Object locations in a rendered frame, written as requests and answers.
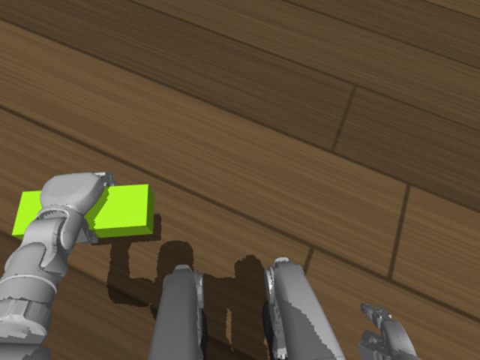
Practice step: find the right robot foot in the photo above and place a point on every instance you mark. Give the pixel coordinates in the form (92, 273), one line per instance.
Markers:
(268, 330)

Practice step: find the right robot hand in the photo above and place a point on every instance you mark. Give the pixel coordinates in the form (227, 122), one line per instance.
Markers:
(392, 341)

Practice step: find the carton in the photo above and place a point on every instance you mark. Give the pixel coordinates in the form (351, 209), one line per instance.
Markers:
(121, 211)

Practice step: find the left robot hand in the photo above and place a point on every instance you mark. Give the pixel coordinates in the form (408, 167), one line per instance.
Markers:
(78, 191)

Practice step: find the left robot arm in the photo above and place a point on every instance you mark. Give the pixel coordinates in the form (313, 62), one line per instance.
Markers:
(31, 281)

